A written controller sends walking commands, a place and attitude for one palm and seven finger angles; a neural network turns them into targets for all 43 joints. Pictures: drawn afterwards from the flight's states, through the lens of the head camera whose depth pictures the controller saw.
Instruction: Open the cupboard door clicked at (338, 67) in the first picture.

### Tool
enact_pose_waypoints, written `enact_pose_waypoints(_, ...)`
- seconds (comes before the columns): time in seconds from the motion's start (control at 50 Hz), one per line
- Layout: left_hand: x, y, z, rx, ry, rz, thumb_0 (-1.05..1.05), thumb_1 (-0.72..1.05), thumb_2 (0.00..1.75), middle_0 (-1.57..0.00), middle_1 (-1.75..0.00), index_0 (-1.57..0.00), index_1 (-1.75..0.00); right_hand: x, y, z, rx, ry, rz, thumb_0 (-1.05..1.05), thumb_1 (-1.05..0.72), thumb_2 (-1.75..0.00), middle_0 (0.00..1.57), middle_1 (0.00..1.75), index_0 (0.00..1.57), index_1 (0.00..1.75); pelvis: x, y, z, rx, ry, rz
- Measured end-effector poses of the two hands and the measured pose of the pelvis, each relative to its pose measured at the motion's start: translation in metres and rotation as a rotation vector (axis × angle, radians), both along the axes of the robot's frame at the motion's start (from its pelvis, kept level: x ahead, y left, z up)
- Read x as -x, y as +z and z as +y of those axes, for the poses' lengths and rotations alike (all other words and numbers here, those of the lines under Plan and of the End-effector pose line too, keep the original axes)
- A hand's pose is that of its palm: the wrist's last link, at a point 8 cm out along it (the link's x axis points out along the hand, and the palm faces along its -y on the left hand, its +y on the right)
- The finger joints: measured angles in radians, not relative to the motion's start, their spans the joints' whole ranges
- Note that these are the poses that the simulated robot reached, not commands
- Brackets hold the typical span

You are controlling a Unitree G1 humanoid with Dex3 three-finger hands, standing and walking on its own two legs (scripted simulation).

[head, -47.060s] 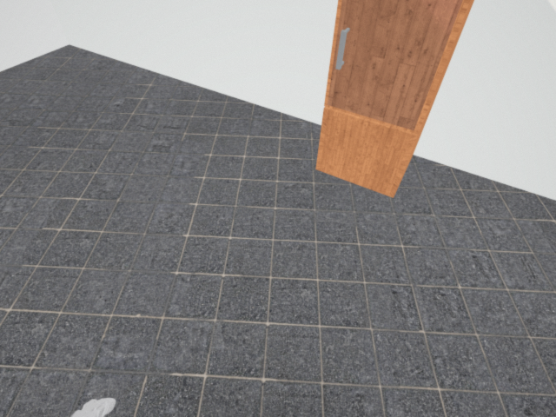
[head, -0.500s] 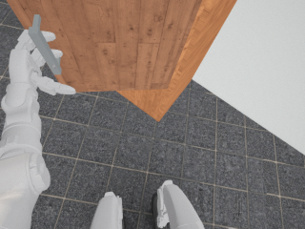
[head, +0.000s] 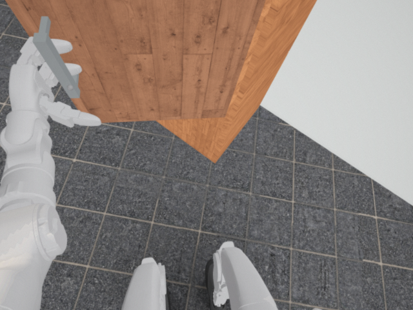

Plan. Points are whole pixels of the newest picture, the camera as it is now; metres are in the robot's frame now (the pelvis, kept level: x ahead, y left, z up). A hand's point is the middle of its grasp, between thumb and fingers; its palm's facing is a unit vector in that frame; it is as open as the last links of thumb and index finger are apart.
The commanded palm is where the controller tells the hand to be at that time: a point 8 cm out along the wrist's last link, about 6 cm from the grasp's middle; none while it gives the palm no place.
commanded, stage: close the thumb around the handle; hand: left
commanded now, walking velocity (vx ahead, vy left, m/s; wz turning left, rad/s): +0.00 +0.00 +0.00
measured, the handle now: (61, 61) +0.57 +0.22 +0.04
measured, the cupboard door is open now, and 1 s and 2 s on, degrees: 43 44 87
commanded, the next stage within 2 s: pull the door open along its arc in 0.68 s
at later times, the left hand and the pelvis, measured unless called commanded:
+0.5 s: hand (65, 86) +0.52 +0.21 +0.04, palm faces +0.02 -1.00 -0.03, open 7.1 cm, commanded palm +0.50 +0.25 +0.04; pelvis +0.00 +0.01 +0.00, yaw -1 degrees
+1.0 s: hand (74, 91) +0.51 +0.20 +0.04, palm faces +0.02 -1.00 -0.02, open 5.5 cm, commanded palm +0.47 +0.24 +0.04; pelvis +0.01 +0.01 +0.00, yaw -1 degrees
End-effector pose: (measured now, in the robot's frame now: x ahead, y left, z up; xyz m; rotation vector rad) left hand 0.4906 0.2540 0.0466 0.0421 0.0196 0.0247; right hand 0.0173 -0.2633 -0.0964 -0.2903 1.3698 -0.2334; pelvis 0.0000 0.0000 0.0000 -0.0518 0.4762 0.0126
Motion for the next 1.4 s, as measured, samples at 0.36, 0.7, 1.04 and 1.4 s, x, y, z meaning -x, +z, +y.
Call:
enact_pose_waypoints(0.36,-0.01,-0.003,0.005,0.013,-0.005,-0.003,-0.01,0.1,0.55,-0.35,-1.26,-0.34,-1.27,0.006,-0.001,0.004,0.006,-0.006,0.021,0.0,-0.9,-0.89,0.2,0.3,0.21,0.3,-0.001,-0.003,0.004,0.008,-0.003,0.022)
enact_pose_waypoints(0.7,-0.011,-0.009,0.001,0.034,-0.034,0.017,0.01,0.72,0.83,-0.37,-1.33,-0.4,-1.35,-0.001,0.002,0.012,0.008,-0.001,0.017,0.0,-0.9,-0.89,0.2,0.3,0.21,0.3,-0.005,-0.001,0.01,0.016,0.003,0.018)
enact_pose_waypoints(1.04,0.009,-0.009,-0.006,0.018,-0.002,0.021,0.0,0.77,0.81,-0.37,-1.35,-0.36,-1.35,-0.005,0.003,0.018,-0.042,-0.031,-0.002,0.0,-0.9,-0.89,0.2,0.3,0.21,0.3,-0.01,0.007,0.01,0.003,-0.016,0.001)
enact_pose_waypoints(1.4,0.147,-0.009,-0.069,0.12,0.22,0.005,0.02,0.74,0.76,-0.32,-1.32,-0.37,-1.32,-0.132,0.023,0.025,-0.115,0.136,-0.322,0.0,-0.9,-0.89,0.2,0.3,0.2,0.3,-0.029,0.026,0.007,-0.023,-0.009,-0.083)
